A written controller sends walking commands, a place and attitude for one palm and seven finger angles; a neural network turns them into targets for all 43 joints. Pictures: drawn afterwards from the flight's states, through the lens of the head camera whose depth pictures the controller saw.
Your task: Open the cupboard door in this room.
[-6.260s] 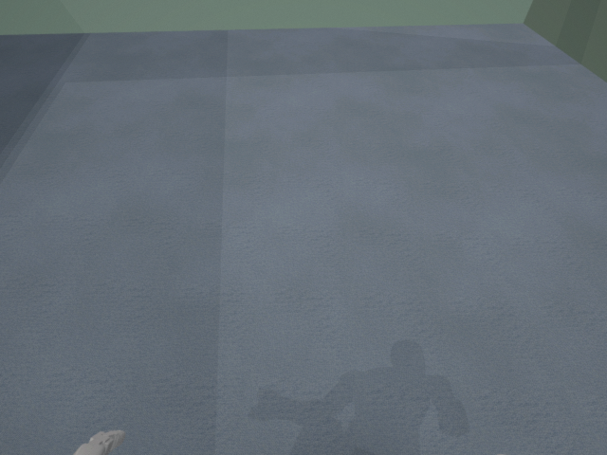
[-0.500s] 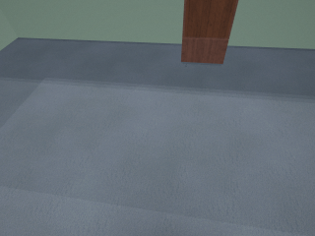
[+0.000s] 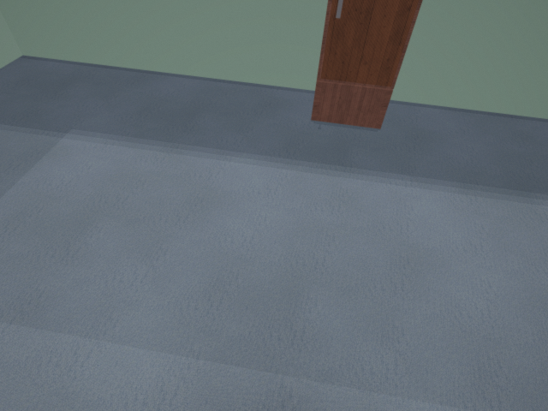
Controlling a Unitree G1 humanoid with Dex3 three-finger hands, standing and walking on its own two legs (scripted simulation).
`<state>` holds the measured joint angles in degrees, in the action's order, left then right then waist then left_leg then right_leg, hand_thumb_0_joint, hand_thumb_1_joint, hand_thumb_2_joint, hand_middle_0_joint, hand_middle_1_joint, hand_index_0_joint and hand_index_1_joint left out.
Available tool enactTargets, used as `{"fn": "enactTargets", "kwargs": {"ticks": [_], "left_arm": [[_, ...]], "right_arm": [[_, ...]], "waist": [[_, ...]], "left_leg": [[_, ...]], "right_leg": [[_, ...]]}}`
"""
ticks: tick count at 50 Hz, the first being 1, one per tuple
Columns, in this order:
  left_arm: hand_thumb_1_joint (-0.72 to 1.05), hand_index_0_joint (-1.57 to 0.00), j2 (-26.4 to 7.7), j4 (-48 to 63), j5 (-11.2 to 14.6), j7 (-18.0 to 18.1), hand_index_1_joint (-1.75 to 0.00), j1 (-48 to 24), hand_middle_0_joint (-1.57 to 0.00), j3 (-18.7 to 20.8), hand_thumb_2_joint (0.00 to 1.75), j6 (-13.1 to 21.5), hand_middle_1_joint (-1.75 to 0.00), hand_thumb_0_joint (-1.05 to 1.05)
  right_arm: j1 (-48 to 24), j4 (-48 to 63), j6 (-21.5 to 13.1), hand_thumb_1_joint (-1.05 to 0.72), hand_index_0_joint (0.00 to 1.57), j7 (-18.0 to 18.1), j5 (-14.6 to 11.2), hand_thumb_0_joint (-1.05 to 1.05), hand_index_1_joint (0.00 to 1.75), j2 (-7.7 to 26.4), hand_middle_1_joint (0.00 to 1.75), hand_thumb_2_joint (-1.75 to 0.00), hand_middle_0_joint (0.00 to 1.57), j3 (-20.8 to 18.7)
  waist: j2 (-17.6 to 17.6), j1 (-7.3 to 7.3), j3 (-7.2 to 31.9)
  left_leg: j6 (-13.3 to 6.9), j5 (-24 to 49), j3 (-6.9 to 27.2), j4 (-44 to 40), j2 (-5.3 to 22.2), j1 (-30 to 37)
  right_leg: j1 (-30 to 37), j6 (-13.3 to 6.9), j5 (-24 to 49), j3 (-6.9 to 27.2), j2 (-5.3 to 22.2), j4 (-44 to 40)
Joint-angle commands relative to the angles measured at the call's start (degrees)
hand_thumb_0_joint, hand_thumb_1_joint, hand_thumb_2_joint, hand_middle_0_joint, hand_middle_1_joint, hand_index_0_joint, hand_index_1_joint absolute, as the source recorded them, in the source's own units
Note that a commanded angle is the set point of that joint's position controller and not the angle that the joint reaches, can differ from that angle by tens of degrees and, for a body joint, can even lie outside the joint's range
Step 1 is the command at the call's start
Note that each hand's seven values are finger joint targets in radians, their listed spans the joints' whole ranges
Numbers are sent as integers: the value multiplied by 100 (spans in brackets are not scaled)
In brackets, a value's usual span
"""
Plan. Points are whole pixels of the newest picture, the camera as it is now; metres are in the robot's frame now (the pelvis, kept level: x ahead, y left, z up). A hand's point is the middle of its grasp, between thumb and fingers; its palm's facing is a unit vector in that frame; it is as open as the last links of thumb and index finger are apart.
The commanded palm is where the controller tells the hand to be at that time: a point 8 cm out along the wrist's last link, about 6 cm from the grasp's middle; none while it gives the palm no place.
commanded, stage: stand and wait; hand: left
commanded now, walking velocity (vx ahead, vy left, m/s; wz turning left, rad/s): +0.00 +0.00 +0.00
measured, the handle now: (340, 2) +1.99 -0.19 -0.04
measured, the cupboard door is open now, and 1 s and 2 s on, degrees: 0 0 0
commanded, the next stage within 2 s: turn or walk to find it in 0.96 s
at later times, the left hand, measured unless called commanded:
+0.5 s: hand out of the picture +0.00 +0.16 -0.18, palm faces +0.01 -0.99 -0.17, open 7.3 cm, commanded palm none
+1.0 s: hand out of the picture +0.01 +0.16 -0.18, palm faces +0.01 -0.98 -0.20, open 7.3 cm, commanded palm none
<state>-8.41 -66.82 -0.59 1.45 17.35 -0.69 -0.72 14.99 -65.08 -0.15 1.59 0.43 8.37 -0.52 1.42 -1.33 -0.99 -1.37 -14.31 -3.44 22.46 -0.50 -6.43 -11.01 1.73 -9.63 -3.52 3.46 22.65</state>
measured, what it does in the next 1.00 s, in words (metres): stands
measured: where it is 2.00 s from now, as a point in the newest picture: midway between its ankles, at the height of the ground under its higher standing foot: outside the picture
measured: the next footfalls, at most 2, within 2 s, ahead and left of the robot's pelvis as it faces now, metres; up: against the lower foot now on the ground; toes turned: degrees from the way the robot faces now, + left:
none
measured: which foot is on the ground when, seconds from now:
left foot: down 0.00-1.00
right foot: down 0.00-1.00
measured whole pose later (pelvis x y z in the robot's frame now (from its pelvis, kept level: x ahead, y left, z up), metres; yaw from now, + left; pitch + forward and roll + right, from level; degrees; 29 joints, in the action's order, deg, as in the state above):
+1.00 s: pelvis +0.01 -0.02 +0.00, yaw -1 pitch -2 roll +0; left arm -9.9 -66.0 -0.5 1.5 15.0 -0.1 1.0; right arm 15.4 -65.9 -1.0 1.4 0.4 10.2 -1.2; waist 0.0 -0.2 -1.7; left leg 0.4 -15.0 -3.7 22.5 1.5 -5.7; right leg -10.9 -0.1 -10.7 -3.4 1.4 23.5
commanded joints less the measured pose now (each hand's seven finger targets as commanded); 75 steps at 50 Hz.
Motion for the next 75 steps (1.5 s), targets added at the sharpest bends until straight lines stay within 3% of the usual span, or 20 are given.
{"fn": "enactTargets", "kwargs": {"ticks": [1,11,24,46,49,52,54,60,68,71,75], "left_arm": [[90,-20,-463,137,-17,30,-30,339,-20,81,90,94,-30,0],[90,-20,-403,98,4,74,-30,359,-20,82,90,125,-30,0],[90,-20,-402,119,-2,92,-30,359,-20,98,90,143,-30,0],[90,-20,-888,278,-5,46,-30,52,-20,198,90,260,-30,0],[90,-20,-973,314,-6,38,-30,-60,-20,217,90,258,-30,0],[90,-20,-760,339,9,70,-30,3,-20,189,90,172,-30,0],[90,-20,-793,386,2,68,-30,-14,-20,199,90,138,-30,0],[90,-20,-970,451,0,44,-30,-171,-20,204,90,189,-30,0],[90,-20,-1165,459,-9,18,-30,-314,-20,245,90,236,-30,0],[90,-20,-907,463,3,48,-30,-184,-20,222,90,159,-30,0],[90,-20,-1010,598,-10,63,-30,-185,-20,316,90,79,-30,0]], "right_arm": [[354,163,-123,-90,20,56,-7,0,30,639,30,-90,20,-90],[662,-20,-160,-90,20,73,-13,0,30,497,30,-90,20,-70],[758,-66,-160,-90,20,77,-9,0,30,385,30,-90,20,-69],[393,81,-179,-90,20,56,-2,0,30,861,30,-90,20,-173],[327,113,-167,-90,20,43,3,0,30,923,30,-90,20,-175],[354,136,-86,-90,20,7,13,0,30,666,30,-90,20,-118],[358,175,-48,-90,20,-5,22,0,30,642,30,-90,20,-104],[267,202,-86,-90,20,-15,15,0,30,852,30,-90,20,-131],[126,213,-126,-90,20,-14,10,0,30,1069,30,-90,20,-179],[213,220,-63,-90,20,-30,24,0,30,760,30,-90,20,-124],[186,360,26,-90,20,-57,35,0,30,766,30,-90,20,-155]], "waist": [[-259,39,-341],[-129,69,-335],[-203,83,-499],[-131,115,-237],[-181,122,-319],[-198,96,-312],[-151,90,-347],[-175,98,-139],[-106,105,-294],[-136,86,-315],[-91,42,-269]], "left_leg": [[-37,92,727,-793,761,-597],[-30,707,586,-621,746,-439],[-18,557,511,-589,709,-518],[-6,625,468,-441,741,-236],[2,553,486,-470,745,-331],[50,630,507,-319,714,-530],[63,584,510,-266,696,-684],[57,698,578,-258,719,-491],[30,414,612,-417,709,-498],[67,554,604,-271,683,-714],[76,444,645,21,617,-1175]], "right_leg": [[140,-87,164,310,334,-241],[101,-127,399,360,348,-156],[18,-167,362,456,335,-188],[80,-310,501,590,388,-339],[91,-314,382,565,401,-363],[94,-232,298,445,448,-163],[51,-207,130,440,473,-138],[75,-245,256,441,468,-181],[46,-287,-101,510,439,-403],[82,-222,-72,402,482,-218],[145,-221,-333,338,627,-88]]}}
